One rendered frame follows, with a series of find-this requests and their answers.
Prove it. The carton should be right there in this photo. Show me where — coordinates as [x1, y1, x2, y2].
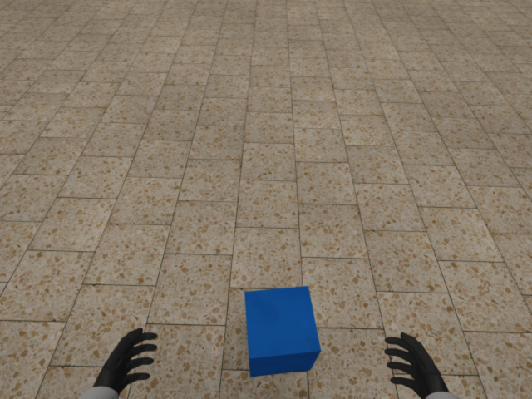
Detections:
[244, 286, 321, 377]

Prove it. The robot left hand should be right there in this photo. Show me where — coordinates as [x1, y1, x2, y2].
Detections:
[93, 328, 157, 396]

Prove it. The robot right hand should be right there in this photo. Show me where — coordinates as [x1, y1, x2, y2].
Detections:
[384, 332, 449, 399]

